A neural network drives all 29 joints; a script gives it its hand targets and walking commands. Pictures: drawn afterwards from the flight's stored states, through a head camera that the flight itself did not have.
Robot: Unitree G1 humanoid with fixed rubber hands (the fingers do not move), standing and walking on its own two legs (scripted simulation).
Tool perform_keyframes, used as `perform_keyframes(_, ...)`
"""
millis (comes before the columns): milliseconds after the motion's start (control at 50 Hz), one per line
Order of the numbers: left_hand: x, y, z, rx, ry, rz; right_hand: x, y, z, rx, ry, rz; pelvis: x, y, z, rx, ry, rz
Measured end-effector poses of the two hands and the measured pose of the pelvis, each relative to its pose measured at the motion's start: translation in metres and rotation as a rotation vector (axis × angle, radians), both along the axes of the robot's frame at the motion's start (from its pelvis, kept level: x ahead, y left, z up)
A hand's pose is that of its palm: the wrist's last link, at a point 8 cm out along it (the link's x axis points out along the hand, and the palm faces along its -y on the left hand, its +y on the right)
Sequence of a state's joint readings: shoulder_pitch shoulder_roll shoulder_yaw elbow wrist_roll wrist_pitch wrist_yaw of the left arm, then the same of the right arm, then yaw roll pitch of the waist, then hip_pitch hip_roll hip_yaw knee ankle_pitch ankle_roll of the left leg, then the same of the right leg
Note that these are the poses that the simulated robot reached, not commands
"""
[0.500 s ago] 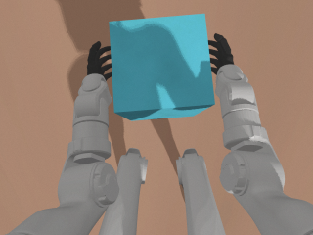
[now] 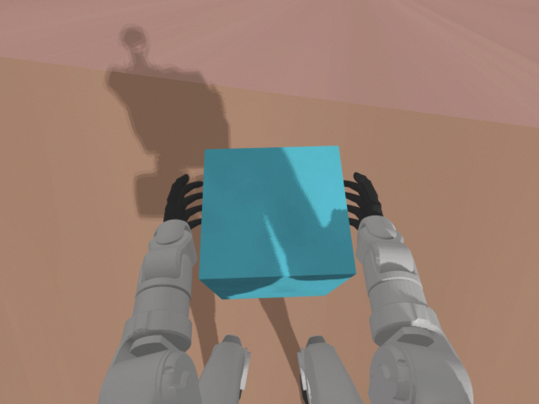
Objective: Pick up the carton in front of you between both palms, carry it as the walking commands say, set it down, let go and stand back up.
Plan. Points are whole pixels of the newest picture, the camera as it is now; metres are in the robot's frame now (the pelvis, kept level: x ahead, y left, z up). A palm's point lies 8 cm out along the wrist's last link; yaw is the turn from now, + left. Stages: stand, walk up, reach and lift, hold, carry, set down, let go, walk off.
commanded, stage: reach and lift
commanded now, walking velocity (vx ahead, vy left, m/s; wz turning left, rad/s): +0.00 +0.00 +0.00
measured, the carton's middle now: (272, 232) +0.39 +0.01 -0.11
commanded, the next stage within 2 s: hold in 1.52 s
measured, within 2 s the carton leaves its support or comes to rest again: neither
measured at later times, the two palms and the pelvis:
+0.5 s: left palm (143, 205) +0.34 +0.16 +0.11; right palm (410, 210) +0.33 -0.14 +0.11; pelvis +0.05 +0.00 +0.10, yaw +0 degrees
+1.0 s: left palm (137, 201) +0.33 +0.15 +0.13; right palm (420, 207) +0.33 -0.15 +0.13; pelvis +0.03 +0.00 +0.10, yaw +0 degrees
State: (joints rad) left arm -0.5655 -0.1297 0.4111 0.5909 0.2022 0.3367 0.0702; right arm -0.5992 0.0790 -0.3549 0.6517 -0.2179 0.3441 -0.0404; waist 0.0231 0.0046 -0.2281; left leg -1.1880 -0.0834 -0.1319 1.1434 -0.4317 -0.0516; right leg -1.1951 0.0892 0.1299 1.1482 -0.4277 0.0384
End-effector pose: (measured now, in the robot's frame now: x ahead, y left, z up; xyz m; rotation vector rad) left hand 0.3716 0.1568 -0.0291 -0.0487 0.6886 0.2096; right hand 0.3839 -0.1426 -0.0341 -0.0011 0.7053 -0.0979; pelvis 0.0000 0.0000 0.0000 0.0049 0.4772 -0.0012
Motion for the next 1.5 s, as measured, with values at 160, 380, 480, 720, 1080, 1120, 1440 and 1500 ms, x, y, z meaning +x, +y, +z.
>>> perform_keyframes(160, -0.012, -0.001, 0.048, 0.004, 0.0, -0.019, -0.016, -0.001, 0.048, 0.001, 0.0, -0.017, 0.017, 0.002, 0.041, -0.002, -0.113, -0.002)
perform_keyframes(380, -0.028, -0.002, 0.111, 0.012, -0.007, -0.045, -0.038, -0.003, 0.113, -0.01, -0.009, -0.031, 0.04, 0.004, 0.087, -0.005, -0.308, -0.003)
perform_keyframes(480, -0.035, -0.001, 0.138, 0.028, -0.021, -0.071, -0.048, -0.002, 0.139, -0.018, -0.023, -0.036, 0.045, 0.004, 0.099, -0.006, -0.399, -0.001)
perform_keyframes(720, -0.048, -0.002, 0.154, 0.047, 0.017, -0.09, -0.062, -0.002, 0.157, -0.045, 0.014, -0.021, 0.032, 0.005, 0.104, -0.005, -0.52, 0.001)
perform_keyframes(1080, -0.042, -0.004, 0.164, 0.044, -0.007, -0.084, -0.056, -0.004, 0.167, -0.039, -0.01, -0.026, 0.032, 0.002, 0.106, -0.005, -0.532, 0.001)
perform_keyframes(1120, -0.041, -0.004, 0.165, 0.05, -0.003, -0.089, -0.055, -0.004, 0.167, -0.044, -0.007, -0.022, 0.034, 0.002, 0.107, -0.005, -0.533, 0.001)
perform_keyframes(1440, -0.039, -0.002, 0.171, 0.064, 0.0, -0.1, -0.053, -0.002, 0.174, -0.061, -0.004, -0.007, 0.047, 0.003, 0.11, -0.005, -0.545, 0.002)
perform_keyframes(1500, -0.04, -0.002, 0.173, 0.064, 0.0, -0.101, -0.054, -0.002, 0.176, -0.061, -0.004, -0.008, 0.047, 0.003, 0.111, -0.005, -0.55, 0.002)
